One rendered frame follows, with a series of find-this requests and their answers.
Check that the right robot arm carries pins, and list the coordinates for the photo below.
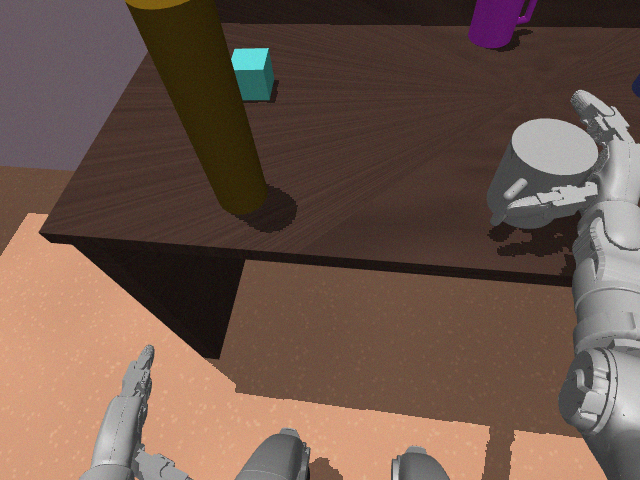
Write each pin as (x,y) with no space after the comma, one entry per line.
(601,393)

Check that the desk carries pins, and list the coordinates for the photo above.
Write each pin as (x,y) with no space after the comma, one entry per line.
(383,132)

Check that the left robot hand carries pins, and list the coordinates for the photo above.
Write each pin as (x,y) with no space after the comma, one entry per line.
(119,437)

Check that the left robot arm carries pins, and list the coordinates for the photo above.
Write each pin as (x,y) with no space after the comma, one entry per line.
(108,472)

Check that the right robot hand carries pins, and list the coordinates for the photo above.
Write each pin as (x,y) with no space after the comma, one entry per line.
(615,176)

